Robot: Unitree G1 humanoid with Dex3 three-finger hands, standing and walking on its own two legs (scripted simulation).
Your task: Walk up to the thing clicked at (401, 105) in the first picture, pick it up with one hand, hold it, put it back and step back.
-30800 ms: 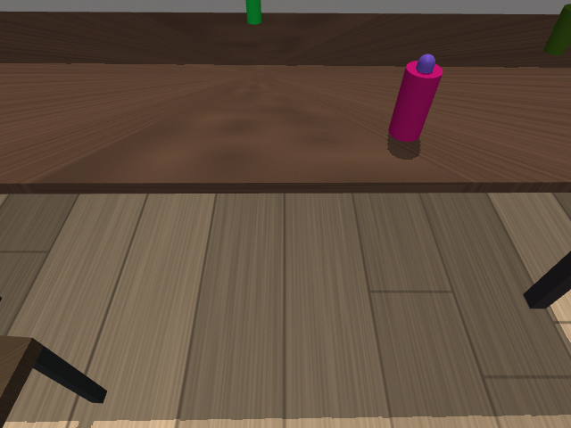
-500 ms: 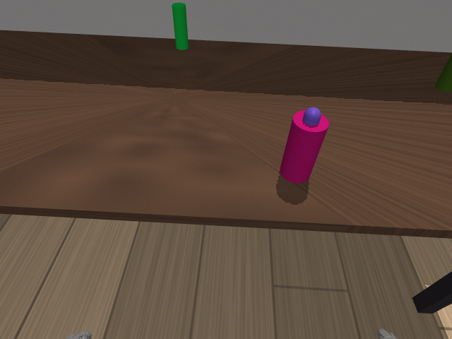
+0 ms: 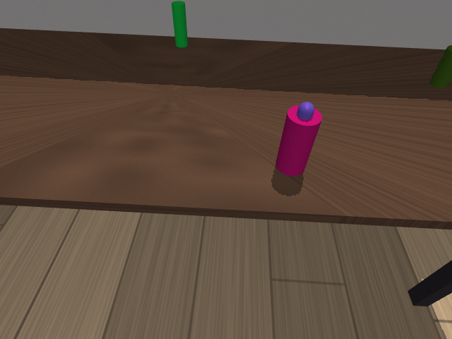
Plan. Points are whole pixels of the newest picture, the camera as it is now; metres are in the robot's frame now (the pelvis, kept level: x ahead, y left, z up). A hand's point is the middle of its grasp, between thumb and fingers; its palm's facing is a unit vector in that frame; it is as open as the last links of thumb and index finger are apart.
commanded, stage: home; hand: right
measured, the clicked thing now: (298, 137) +0.53 -0.16 +0.06
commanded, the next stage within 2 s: stand in 1.00 s
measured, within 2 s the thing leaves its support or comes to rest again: neither
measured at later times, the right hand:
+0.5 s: hand out of the picture +0.09 -0.25 -0.15, palm faces -0.06 +0.93 -0.36, open 17.5 cm
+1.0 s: hand out of the picture +0.08 -0.26 -0.15, palm faces -0.04 +0.93 -0.35, open 17.5 cm
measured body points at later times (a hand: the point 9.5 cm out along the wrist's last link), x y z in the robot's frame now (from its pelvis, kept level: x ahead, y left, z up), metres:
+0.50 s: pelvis +0.01 +0.00 +0.00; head +0.01 +0.00 +0.45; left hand +0.07 +0.30 -0.13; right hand +0.09 -0.30 -0.13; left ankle +0.01 +0.13 -0.75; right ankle +0.02 -0.12 -0.75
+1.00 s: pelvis +0.02 +0.00 +0.00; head +0.02 +0.00 +0.45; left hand +0.09 +0.30 -0.13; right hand +0.08 -0.31 -0.13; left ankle +0.01 +0.13 -0.75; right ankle +0.02 -0.12 -0.75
